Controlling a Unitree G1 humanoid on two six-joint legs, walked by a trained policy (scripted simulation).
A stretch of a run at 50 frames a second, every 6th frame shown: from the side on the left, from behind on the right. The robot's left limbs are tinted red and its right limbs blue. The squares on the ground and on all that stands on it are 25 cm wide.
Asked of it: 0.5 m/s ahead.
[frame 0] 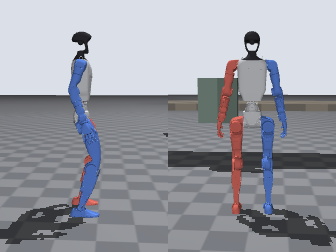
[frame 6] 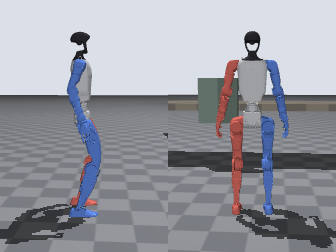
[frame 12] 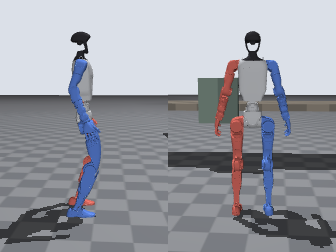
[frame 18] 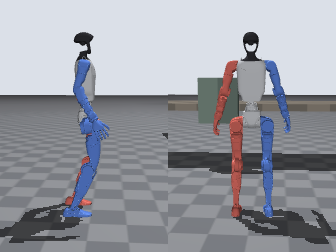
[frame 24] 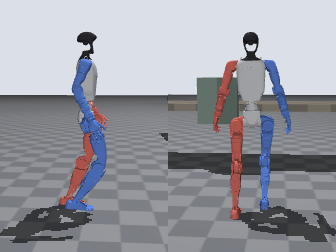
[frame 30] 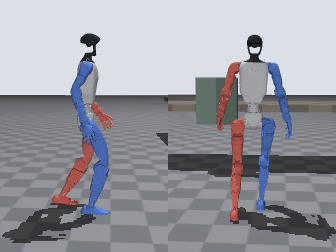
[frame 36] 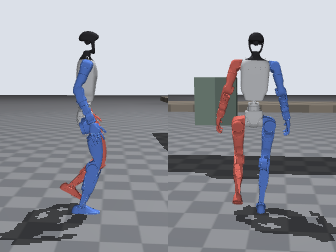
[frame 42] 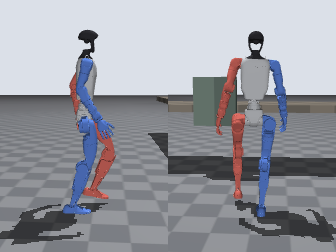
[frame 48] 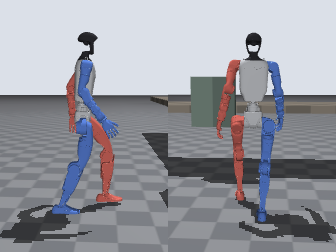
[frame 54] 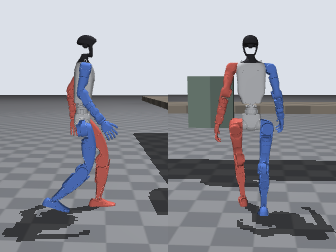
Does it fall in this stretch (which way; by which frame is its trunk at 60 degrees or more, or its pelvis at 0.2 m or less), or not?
no
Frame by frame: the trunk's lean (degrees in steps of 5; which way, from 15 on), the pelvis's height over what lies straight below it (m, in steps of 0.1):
0: 0, 0.8
6: 0, 0.8
12: 5, 0.8
18: 5, 0.8
24: 0, 0.8
30: 5, 0.8
36: 5, 0.8
42: 5, 0.8
48: 5, 0.8
54: 5, 0.7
